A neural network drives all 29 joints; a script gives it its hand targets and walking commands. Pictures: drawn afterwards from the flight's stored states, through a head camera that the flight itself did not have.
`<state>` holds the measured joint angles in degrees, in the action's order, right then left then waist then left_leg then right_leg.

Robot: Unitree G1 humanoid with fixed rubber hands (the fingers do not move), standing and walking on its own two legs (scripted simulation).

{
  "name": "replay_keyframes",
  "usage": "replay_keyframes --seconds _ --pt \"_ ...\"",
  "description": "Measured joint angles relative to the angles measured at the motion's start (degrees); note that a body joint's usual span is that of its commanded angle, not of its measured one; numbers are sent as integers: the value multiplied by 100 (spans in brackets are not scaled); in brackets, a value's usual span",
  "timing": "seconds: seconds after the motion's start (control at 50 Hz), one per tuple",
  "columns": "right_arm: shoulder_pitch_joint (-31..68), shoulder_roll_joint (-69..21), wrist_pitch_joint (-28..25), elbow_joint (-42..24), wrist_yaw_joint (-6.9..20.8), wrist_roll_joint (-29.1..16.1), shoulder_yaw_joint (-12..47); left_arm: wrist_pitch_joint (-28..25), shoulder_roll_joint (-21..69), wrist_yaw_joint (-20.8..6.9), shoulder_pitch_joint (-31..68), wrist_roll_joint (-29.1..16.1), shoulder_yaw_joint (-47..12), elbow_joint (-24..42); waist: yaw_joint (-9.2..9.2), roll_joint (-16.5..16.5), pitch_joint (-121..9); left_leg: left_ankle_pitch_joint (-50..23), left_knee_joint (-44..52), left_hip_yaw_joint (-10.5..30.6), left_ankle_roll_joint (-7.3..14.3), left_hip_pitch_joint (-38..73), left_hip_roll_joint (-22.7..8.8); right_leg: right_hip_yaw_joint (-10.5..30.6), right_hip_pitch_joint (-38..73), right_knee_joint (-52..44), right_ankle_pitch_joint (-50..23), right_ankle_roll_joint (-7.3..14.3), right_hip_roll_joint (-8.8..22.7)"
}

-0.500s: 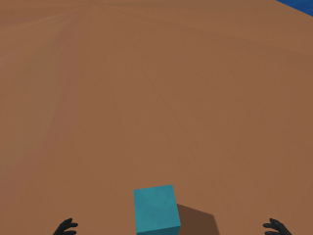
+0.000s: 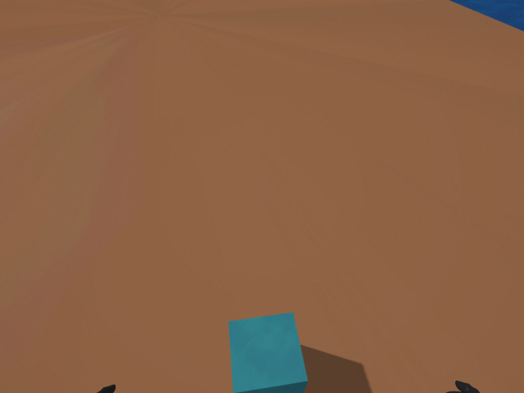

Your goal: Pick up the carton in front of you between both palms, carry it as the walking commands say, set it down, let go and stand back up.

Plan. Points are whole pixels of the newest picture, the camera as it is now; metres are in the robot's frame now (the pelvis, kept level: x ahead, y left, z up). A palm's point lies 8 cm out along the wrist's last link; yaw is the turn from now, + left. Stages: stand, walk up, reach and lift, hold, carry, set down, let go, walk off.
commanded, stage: stand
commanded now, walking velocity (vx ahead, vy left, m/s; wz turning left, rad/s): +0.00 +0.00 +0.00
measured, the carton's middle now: (265, 362) +0.38 +0.02 -0.65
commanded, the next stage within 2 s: none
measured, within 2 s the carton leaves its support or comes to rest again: neither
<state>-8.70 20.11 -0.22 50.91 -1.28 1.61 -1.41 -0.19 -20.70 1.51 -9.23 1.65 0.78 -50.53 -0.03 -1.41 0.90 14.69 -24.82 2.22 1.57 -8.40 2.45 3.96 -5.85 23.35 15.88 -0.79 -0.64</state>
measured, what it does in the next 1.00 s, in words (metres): stands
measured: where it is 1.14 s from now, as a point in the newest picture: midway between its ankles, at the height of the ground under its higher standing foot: outside the picture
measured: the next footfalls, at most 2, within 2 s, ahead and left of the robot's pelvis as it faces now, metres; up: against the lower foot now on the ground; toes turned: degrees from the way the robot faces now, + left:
none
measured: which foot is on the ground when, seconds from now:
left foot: down 0.00-1.00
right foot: down 0.00-1.00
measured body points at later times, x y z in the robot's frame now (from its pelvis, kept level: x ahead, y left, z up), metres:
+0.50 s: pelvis -0.02 +0.00 +0.00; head -0.02 +0.01 +0.45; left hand +0.09 +0.31 -0.12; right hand +0.09 -0.32 -0.10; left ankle -0.01 +0.10 -0.74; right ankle -0.03 -0.13 -0.74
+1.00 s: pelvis -0.02 +0.00 +0.01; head -0.02 +0.00 +0.45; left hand +0.08 +0.31 -0.12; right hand +0.09 -0.32 -0.10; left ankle -0.01 +0.10 -0.74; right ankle -0.03 -0.13 -0.74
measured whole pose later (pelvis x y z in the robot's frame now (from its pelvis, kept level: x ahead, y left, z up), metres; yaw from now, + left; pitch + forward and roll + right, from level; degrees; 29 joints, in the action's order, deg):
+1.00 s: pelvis -0.02 +0.00 +0.01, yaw +0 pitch -2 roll +0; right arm -6.1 22.0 -0.7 59.2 -0.7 0.7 -0.4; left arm -0.7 -22.3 0.8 -7.4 1.0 0.1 -58.8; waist 0.0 -0.9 2.0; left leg 10.8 -20.3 2.5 1.2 -7.0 2.0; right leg 3.8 -4.5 19.0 12.0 -0.5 -0.9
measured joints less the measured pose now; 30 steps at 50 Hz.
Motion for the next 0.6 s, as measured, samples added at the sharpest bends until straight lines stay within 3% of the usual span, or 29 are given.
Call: replay_keyframes --seconds 0.6 --pt "156 143 -33 648 50 -64 71 -49 -121 -52 76 -41 -59 -624 9 41 72 -313 336 17 -29 96 -36 -10 91 -325 -310 19 -18"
